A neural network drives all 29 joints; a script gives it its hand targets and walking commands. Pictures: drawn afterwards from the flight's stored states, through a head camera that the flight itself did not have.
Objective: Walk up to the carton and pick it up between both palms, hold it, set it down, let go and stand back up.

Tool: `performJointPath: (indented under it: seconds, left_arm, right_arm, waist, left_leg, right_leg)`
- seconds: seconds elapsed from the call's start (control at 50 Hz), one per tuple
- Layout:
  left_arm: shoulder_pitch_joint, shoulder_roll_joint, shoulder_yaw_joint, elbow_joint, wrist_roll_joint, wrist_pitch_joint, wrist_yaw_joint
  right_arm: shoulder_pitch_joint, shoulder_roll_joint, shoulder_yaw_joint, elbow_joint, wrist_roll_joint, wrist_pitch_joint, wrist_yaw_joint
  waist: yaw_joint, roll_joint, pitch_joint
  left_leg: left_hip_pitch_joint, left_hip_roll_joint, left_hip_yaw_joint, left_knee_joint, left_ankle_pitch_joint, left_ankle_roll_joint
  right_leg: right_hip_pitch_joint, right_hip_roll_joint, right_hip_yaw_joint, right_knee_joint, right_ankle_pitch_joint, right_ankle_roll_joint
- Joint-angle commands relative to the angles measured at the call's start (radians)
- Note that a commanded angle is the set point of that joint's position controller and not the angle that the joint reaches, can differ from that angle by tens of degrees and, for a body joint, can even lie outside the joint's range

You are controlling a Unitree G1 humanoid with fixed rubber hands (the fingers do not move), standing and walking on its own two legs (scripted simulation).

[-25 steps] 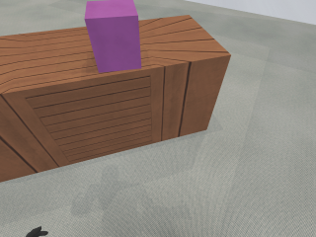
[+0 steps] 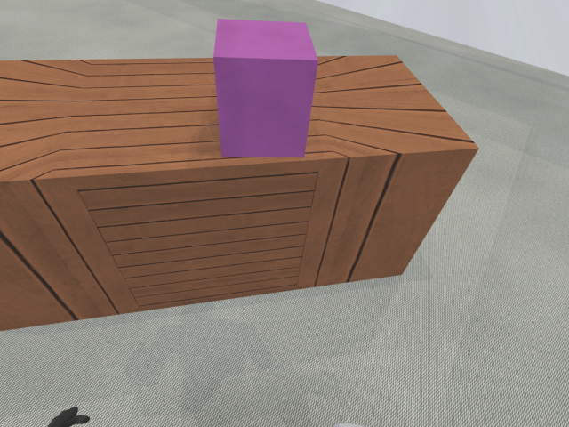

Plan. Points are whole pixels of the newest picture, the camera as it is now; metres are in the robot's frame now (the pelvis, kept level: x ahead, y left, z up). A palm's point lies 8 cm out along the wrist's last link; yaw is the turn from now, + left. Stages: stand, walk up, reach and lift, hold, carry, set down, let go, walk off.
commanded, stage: walk up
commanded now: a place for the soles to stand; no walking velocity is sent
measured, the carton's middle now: (263, 91) +0.85 +0.04 +0.04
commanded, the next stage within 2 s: none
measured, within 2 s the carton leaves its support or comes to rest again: neither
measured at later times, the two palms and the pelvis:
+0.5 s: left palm (46, 400) +0.20 +0.35 -0.10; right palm (495, 406) +0.17 -0.32 -0.08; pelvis +0.12 +0.01 -0.01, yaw +4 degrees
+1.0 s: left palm (75, 361) +0.25 +0.31 -0.08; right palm (481, 351) +0.27 -0.35 -0.11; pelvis +0.17 -0.03 -0.02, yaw +7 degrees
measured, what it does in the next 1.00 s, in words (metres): walks ahead: right foot, then left foot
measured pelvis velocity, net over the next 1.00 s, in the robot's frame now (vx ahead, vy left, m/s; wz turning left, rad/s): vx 0.17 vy -0.03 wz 0.13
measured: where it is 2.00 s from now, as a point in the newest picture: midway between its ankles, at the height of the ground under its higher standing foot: outside the picture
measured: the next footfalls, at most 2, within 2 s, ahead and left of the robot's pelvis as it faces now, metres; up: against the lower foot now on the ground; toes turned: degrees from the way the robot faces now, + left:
right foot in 0.12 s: +0.13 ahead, -0.15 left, +0.00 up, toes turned -4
left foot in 0.42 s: +0.21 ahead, +0.14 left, +0.00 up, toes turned +1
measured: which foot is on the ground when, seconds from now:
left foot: down 0.00-0.14, up 0.16-0.40, down 0.42-0.76, up 0.78-1.00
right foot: up 0.00-0.10, down 0.12-0.44, up 0.46-0.74, down 0.76-1.00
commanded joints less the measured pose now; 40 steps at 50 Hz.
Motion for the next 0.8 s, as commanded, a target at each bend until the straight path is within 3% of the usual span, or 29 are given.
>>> performJointPath:
  seconds: [0.0, 0.04, 0.06, 0.08, 0.1, 0.12, 0.14, 0.16, 0.2, 0.24, 0.26, 0.3, 0.32, 0.34, 0.36, 0.38, 0.4, 0.42, 0.44, 0.46, 0.5, 0.54, 0.6, 0.66, 0.7, 0.72, 0.74, 0.76, 0.78]
  left_arm:
    - [-0.026, 0.153, 0.038, -0.101, 0.020, -0.016, -0.003]
    - [0.026, 0.146, 0.046, -0.089, 0.016, -0.034, 0.002]
    - [0.120, 0.120, 0.041, -0.062, 0.020, -0.047, 0.005]
    - [0.209, 0.174, 0.062, -0.031, 0.037, -0.056, 0.021]
    - [0.255, 0.236, 0.086, -0.022, 0.057, -0.059, 0.029]
    - [0.215, 0.303, 0.102, -0.051, 0.054, -0.057, 0.031]
    - [0.145, 0.300, 0.104, -0.053, 0.047, -0.049, 0.023]
    - [0.111, 0.287, 0.092, -0.073, 0.027, -0.052, 0.017]
    - [0.050, 0.226, 0.082, -0.078, 0.029, -0.042, 0.010]
    - [0.068, 0.246, 0.074, -0.086, 0.030, -0.037, 0.002]
    - [0.069, 0.250, 0.086, -0.103, 0.032, -0.034, -0.004]
    - [0.034, 0.275, 0.081, -0.123, 0.029, -0.026, -0.010]
    - [0.015, 0.265, 0.088, -0.131, 0.035, -0.019, -0.011]
    - [-0.034, 0.267, 0.075, -0.147, 0.032, -0.008, -0.014]
    - [-0.043, 0.202, 0.064, -0.138, 0.029, 0.000, -0.011]
    - [-0.002, 0.140, 0.044, -0.157, 0.039, 0.011, -0.010]
    - [0.030, 0.072, 0.032, -0.149, 0.029, 0.023, -0.014]
    - [0.059, 0.119, 0.037, -0.157, 0.017, 0.036, -0.013]
    - [0.003, 0.209, 0.058, -0.153, 0.032, 0.036, -0.008]
    - [0.034, 0.217, 0.058, -0.131, 0.026, 0.033, -0.004]
    - [0.024, 0.193, 0.049, -0.100, 0.026, 0.032, -0.010]
    - [0.041, 0.171, 0.054, -0.087, 0.038, 0.036, -0.008]
    - [0.018, 0.153, 0.051, -0.088, 0.035, 0.039, 0.000]
    - [0.050, 0.126, 0.050, -0.085, 0.016, 0.017, 0.006]
    - [0.157, 0.142, 0.057, -0.040, 0.027, 0.010, 0.023]
    - [0.154, 0.222, 0.084, -0.053, 0.052, 0.004, 0.033]
    - [0.069, 0.262, 0.081, -0.073, 0.049, 0.004, 0.035]
    - [0.044, 0.245, 0.070, -0.084, 0.039, 0.011, 0.028]
    - [-0.003, 0.265, 0.079, -0.093, 0.030, 0.017, 0.025]
  right_arm:
    - [0.035, -0.279, -0.071, -0.069, -0.027, -0.007, -0.031]
    - [-0.031, -0.271, -0.061, -0.092, -0.025, -0.006, -0.031]
    - [-0.056, -0.237, -0.048, -0.102, -0.023, 0.001, -0.033]
    - [-0.079, -0.177, -0.032, -0.120, -0.019, 0.002, -0.033]
    - [-0.052, -0.107, -0.005, -0.126, -0.007, -0.006, -0.036]
    - [-0.032, -0.090, 0.003, -0.142, -0.008, -0.012, -0.039]
    - [-0.051, -0.199, -0.029, -0.112, -0.011, 0.003, -0.045]
    - [-0.043, -0.246, -0.038, -0.089, -0.011, 0.001, -0.037]
    - [-0.023, -0.244, -0.034, -0.057, -0.003, -0.015, -0.025]
    - [-0.044, -0.230, -0.038, -0.065, -0.001, -0.021, -0.017]
    - [-0.034, -0.209, -0.035, -0.051, -0.003, -0.017, -0.009]
    - [-0.028, -0.214, -0.042, -0.055, 0.002, -0.020, -0.008]
    - [-0.012, -0.204, -0.038, -0.034, 0.004, -0.030, -0.007]
    - [0.082, -0.211, -0.051, -0.003, 0.006, -0.035, -0.014]
    - [0.146, -0.193, -0.052, 0.020, -0.003, -0.046, -0.028]
    - [0.241, -0.252, -0.078, 0.053, -0.006, -0.054, -0.049]
    - [0.244, -0.317, -0.090, 0.038, -0.018, -0.055, -0.061]
    - [0.173, -0.372, -0.097, -0.011, -0.024, -0.058, -0.065]
    - [0.097, -0.391, -0.097, -0.041, 0.000, -0.056, -0.073]
    - [0.029, -0.365, -0.092, -0.050, -0.008, -0.056, -0.068]
    - [0.044, -0.305, -0.066, -0.044, -0.014, -0.061, -0.074]
    - [0.071, -0.288, -0.061, -0.040, -0.016, -0.056, -0.075]
    - [0.039, -0.294, -0.066, -0.056, -0.024, -0.048, -0.087]
    - [-0.038, -0.267, -0.055, -0.081, -0.020, -0.034, -0.094]
    - [-0.078, -0.196, -0.028, -0.100, -0.012, -0.019, -0.102]
    - [-0.007, -0.133, -0.003, -0.085, -0.004, -0.017, -0.103]
    - [0.024, -0.082, 0.023, -0.068, 0.003, -0.014, -0.107]
    - [-0.025, -0.197, -0.009, -0.063, -0.003, -0.003, -0.118]
    - [0.006, -0.230, -0.024, -0.052, 0.003, -0.001, -0.121]
  waist:
    - [-0.042, 0.323, 0.004]
    - [-0.003, 0.278, -0.021]
    - [0.046, 0.233, -0.095]
    - [0.114, 0.144, -0.126]
    - [0.125, -0.058, -0.177]
    - [0.100, -0.169, -0.126]
    - [0.094, -0.017, -0.087]
    - [0.070, -0.034, -0.042]
    - [0.032, -0.120, 0.046]
    - [0.041, -0.184, 0.115]
    - [0.054, -0.182, 0.079]
    - [0.037, -0.226, 0.032]
    - [0.040, -0.203, 0.030]
    - [-0.021, -0.224, -0.023]
    - [-0.055, -0.096, -0.016]
    - [-0.088, 0.077, -0.072]
    - [-0.098, 0.232, -0.044]
    - [-0.058, 0.236, -0.049]
    - [-0.025, 0.174, 0.026]
    - [0.009, 0.158, 0.075]
    - [-0.008, 0.181, 0.033]
    - [-0.003, 0.220, 0.006]
    - [-0.002, 0.257, -0.009]
    - [0.030, 0.281, -0.076]
    - [0.097, 0.168, -0.124]
    - [0.089, 0.030, -0.143]
    - [0.045, -0.176, -0.099]
    - [0.074, -0.008, -0.082]
    - [0.037, -0.077, -0.048]
  left_leg:
    - [0.129, 0.182, -0.339, -0.233, 0.038, 0.256]
    - [0.114, 0.167, -0.277, -0.107, 0.205, 0.236]
    - [0.081, 0.121, -0.208, -0.004, 0.270, 0.207]
    - [-0.046, 0.065, -0.149, 0.175, 0.266, 0.142]
    - [-0.235, -0.004, -0.056, 0.352, 0.109, 0.093]
    - [-0.431, -0.099, -0.006, 0.437, -0.251, 0.052]
    - [-0.444, -0.023, -0.070, 0.506, -0.233, 0.046]
    - [-0.421, -0.002, -0.066, 0.522, -0.170, 0.034]
    - [-0.414, 0.050, -0.003, 0.391, -0.144, 0.011]
    - [-0.349, 0.055, 0.053, 0.270, -0.194, 0.010]
    - [-0.289, 0.053, 0.076, 0.213, -0.189, 0.004]
    - [-0.138, 0.056, 0.109, 0.091, -0.106, 0.018]
    - [-0.096, 0.046, 0.117, 0.009, -0.056, 0.018]
    - [0.023, 0.034, 0.156, -0.097, 0.053, 0.013]
    - [0.113, -0.016, 0.183, -0.136, 0.179, -0.016]
    - [0.303, 0.012, 0.046, -0.145, 0.093, -0.002]
    - [0.346, 0.162, -0.309, -0.262, -0.180, 0.084]
    - [0.282, 0.306, -0.745, -0.401, -0.393, 0.164]
    - [0.183, 0.371, -0.827, -0.431, -0.468, 0.254]
    - [0.189, 0.350, -0.704, -0.385, -0.423, 0.276]
    - [0.202, 0.236, -0.441, -0.287, -0.132, 0.211]
    - [0.180, 0.225, -0.384, -0.217, 0.190, 0.223]
    - [0.100, 0.240, -0.302, -0.151, 0.397, 0.259]
    - [0.078, 0.188, -0.169, -0.006, 0.606, 0.190]
    - [0.006, 0.110, -0.123, 0.192, 0.428, 0.118]
    - [-0.152, 0.017, -0.091, 0.363, 0.217, 0.077]
    - [-0.332, -0.094, -0.021, 0.409, -0.271, 0.032]
    - [-0.271, -0.050, -0.042, 0.455, -0.311, 0.022]
    - [-0.301, -0.034, -0.034, 0.492, -0.306, 0.029]
  right_leg:
    - [-0.115, 0.017, 0.037, -0.212, -0.038, 0.008]
    - [0.012, 0.024, 0.051, -0.439, 0.042, -0.013]
    - [0.170, 0.078, -0.007, -0.585, 0.128, -0.017]
    - [0.384, 0.043, 0.037, -0.602, 0.243, -0.037]
    - [0.546, -0.064, 0.183, -0.592, 0.149, -0.075]
    - [0.571, -0.305, 0.522, -0.681, 0.063, -0.147]
    - [0.453, -0.396, 0.625, -0.774, -0.230, -0.178]
    - [0.417, -0.384, 0.583, -0.767, -0.192, -0.201]
    - [0.361, -0.258, 0.337, -0.739, -0.010, -0.214]
    - [0.268, -0.258, 0.245, -0.710, 0.174, -0.226]
    - [0.262, -0.265, 0.233, -0.685, 0.161, -0.243]
    - [0.209, -0.242, 0.185, -0.648, 0.018, -0.212]
    - [0.159, -0.206, 0.153, -0.622, -0.004, -0.196]
    - [0.154, -0.169, 0.088, -0.493, -0.019, -0.160]
    - [0.101, -0.118, 0.029, -0.333, 0.022, -0.120]
    - [-0.060, -0.031, -0.028, -0.083, -0.052, -0.073]
    - [-0.232, 0.041, -0.017, 0.056, -0.094, -0.047]
    - [-0.310, 0.082, 0.082, 0.128, -0.096, -0.012]
    - [-0.310, 0.035, 0.148, 0.171, -0.149, -0.019]
    - [-0.357, -0.003, 0.155, 0.153, -0.082, -0.029]
    - [-0.299, -0.027, 0.127, 0.076, 0.019, -0.018]
    - [-0.215, -0.012, 0.101, 0.016, -0.006, 0.002]
    - [-0.147, -0.012, 0.054, -0.052, 0.010, 0.007]
    - [0.035, -0.003, 0.052, -0.289, 0.090, -0.023]
    - [0.245, 0.038, 0.006, -0.538, 0.306, -0.049]
    - [0.368, -0.084, 0.228, -0.574, 0.339, -0.069]
    - [0.418, -0.284, 0.456, -0.597, 0.424, -0.114]
    - [0.307, -0.344, 0.480, -0.618, 0.406, -0.193]
    - [0.279, -0.313, 0.465, -0.625, 0.342, -0.181]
